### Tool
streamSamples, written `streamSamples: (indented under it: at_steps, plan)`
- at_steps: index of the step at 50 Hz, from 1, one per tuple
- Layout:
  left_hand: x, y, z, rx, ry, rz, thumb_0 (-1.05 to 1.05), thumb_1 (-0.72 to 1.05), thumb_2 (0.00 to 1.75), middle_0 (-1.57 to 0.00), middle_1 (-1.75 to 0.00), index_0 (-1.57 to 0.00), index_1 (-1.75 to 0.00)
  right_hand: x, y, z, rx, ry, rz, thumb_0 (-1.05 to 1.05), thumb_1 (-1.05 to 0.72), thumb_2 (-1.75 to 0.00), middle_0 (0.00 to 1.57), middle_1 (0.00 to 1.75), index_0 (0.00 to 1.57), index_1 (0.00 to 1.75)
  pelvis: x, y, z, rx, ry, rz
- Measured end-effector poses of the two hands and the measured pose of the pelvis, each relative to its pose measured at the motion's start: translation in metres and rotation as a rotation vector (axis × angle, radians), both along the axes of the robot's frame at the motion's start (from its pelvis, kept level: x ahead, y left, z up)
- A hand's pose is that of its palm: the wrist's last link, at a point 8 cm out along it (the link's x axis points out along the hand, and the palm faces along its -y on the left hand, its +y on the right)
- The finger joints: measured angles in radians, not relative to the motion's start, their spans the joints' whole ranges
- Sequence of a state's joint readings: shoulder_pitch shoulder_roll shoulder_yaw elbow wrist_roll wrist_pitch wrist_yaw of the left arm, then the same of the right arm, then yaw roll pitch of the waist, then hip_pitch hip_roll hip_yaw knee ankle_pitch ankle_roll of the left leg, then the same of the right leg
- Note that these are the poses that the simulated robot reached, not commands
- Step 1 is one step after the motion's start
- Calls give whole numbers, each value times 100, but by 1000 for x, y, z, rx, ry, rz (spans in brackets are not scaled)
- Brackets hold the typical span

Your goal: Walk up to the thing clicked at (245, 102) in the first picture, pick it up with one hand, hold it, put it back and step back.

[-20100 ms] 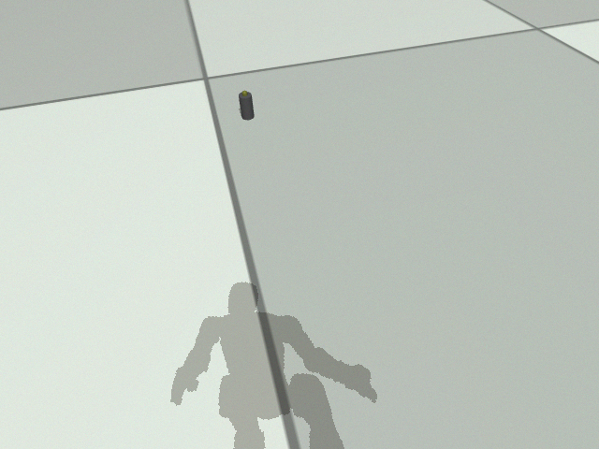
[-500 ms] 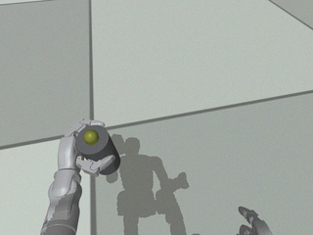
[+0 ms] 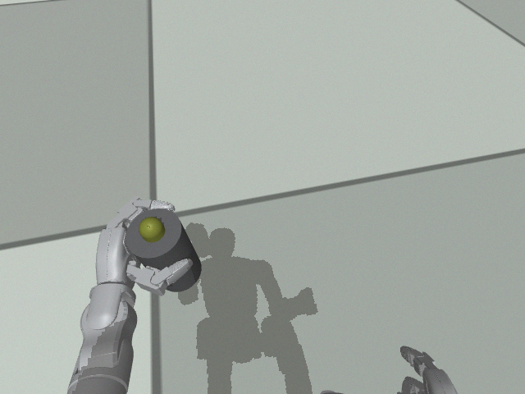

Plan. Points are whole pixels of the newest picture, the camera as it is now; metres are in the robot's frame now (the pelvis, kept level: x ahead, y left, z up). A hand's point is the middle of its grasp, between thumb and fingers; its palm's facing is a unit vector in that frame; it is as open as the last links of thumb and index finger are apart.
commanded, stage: hold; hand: left
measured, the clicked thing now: (165, 250) +0.33 +0.16 +0.04
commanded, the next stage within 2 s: crouch in 1.12 s
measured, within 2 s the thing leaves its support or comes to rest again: neither
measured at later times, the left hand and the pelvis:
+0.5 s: hand (160, 247) +0.32 +0.17 +0.05, palm faces +0.07 -1.00 +0.00, open 10.5 cm; pelvis +0.00 +0.00 +0.00, yaw +0 degrees
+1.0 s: hand (159, 248) +0.32 +0.17 +0.05, palm faces +0.07 -1.00 +0.00, open 10.5 cm; pelvis +0.00 +0.00 +0.00, yaw +0 degrees
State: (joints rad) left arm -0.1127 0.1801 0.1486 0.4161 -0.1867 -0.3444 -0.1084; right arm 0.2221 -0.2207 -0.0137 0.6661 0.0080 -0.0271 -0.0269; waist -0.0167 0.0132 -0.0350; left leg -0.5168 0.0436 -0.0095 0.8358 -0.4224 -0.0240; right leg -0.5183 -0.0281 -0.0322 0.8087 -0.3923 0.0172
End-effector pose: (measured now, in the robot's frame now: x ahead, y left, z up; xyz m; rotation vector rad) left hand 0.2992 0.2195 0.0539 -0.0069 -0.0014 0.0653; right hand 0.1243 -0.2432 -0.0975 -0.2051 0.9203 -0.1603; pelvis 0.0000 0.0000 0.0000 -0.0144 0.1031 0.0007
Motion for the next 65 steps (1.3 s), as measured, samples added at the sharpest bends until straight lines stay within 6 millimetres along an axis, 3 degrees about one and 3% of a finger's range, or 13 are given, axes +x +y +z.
streamSamples:
  at_steps: [48, 65]
  plan:
    - [1, 4, -4, 6, 14, 4, -3, -44, 107, -65, -100, -70, -102, -4, 2, -1, 6, 13, -7, 1, -92, -90, 20, 30, 20, 30, 0, 2, 0, -1, 3, -1]
    - [6, 3, -4, 2, 13, 2, -3, -44, 107, -65, -100, -70, -102, 3, 1, 1, -3, -2, -1, 1, -92, -90, 20, 30, 20, 30, 1, 2, 0, -4, 6, 3]
